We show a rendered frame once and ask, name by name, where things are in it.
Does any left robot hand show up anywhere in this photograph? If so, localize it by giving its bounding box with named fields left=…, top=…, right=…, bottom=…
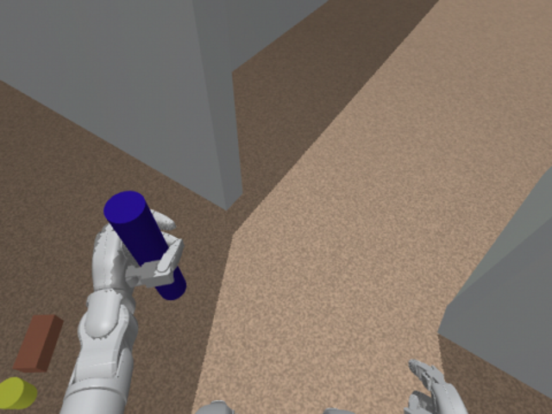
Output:
left=91, top=210, right=185, bottom=296

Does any left robot arm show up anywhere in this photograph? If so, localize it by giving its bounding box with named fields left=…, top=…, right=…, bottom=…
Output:
left=60, top=288, right=138, bottom=414

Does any right robot hand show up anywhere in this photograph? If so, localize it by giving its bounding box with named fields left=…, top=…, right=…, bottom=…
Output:
left=404, top=359, right=468, bottom=414

